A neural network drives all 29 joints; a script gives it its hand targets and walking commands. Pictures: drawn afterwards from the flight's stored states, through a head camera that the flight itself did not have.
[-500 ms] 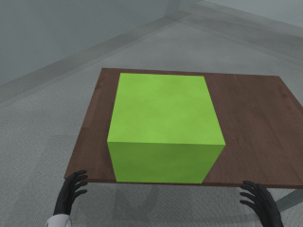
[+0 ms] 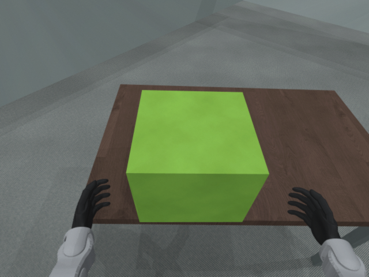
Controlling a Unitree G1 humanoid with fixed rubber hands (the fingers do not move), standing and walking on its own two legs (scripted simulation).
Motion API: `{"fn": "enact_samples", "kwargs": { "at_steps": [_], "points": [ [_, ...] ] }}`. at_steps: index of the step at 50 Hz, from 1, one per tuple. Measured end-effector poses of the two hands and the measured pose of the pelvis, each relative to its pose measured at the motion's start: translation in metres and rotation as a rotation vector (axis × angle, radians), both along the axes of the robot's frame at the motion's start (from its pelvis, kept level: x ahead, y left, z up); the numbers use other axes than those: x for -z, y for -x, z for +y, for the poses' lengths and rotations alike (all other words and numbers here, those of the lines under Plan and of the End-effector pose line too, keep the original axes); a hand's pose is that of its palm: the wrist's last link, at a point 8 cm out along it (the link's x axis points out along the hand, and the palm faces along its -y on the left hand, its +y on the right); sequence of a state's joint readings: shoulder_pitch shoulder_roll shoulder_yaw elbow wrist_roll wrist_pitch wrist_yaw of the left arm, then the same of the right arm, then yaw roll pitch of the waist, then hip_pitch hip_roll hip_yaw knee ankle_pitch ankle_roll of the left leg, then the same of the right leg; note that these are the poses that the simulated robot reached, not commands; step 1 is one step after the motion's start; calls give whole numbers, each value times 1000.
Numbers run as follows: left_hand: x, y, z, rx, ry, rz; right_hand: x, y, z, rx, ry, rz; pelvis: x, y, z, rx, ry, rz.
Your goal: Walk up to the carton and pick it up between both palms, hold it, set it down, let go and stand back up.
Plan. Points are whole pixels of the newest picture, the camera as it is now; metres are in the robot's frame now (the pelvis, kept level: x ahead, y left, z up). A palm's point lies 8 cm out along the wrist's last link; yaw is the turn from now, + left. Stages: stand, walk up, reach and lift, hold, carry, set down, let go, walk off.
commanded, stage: reach and lift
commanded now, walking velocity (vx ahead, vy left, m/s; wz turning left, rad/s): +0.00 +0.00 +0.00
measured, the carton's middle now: (192, 155) +0.44 +0.01 -0.03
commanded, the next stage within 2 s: none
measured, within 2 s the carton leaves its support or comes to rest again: neither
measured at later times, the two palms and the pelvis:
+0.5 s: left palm (87, 170) +0.30 +0.24 +0.07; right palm (325, 184) +0.31 -0.28 +0.07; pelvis +0.01 +0.00 +0.00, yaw -1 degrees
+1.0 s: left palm (88, 129) +0.37 +0.24 +0.12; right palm (328, 138) +0.39 -0.29 +0.13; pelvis +0.00 +0.00 +0.00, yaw +0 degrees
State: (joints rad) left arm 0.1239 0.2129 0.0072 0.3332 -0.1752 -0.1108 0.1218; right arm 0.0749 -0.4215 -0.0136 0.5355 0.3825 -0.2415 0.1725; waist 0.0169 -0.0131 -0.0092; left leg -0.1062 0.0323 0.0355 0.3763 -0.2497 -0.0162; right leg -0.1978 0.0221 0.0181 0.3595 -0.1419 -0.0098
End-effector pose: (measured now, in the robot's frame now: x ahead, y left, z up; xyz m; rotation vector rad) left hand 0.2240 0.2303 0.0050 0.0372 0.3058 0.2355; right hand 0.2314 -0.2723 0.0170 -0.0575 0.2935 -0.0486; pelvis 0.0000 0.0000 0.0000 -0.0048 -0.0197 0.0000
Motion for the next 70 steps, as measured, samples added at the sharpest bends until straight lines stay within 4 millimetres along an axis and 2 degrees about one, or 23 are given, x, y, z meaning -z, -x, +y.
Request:
{"fn": "enact_samples", "kwargs": {
  "at_steps": [9, 20, 34, 49, 61, 70],
  "points": [
    [-22, -26, 0, 13, 9, -7, -21, -32, -1, -14, -17, -12, -2, -4, 0, -5, 3, 10],
    [-51, -66, 2, 46, -2, -16, -41, -62, -6, -11, -15, -31, -4, -9, 1, 8, 4, 42],
    [-86, -104, 13, 48, -6, -13, -75, -106, -8, -10, -11, -43, -5, -6, 3, 8, 3, 72],
    [-118, -147, 10, 50, 16, -8, -111, -152, -14, 6, -16, -36, -3, -5, -2, 1, 2, 121],
    [-136, -176, 15, 51, 17, -3, -139, -185, -4, 19, -22, -42, -1, -1, -3, -14, 5, 160],
    [-142, -193, 14, 63, 8, 16, -158, -208, 11, 20, -41, -48, 0, -3, -1, -29, 12, 182]
  ]
}}
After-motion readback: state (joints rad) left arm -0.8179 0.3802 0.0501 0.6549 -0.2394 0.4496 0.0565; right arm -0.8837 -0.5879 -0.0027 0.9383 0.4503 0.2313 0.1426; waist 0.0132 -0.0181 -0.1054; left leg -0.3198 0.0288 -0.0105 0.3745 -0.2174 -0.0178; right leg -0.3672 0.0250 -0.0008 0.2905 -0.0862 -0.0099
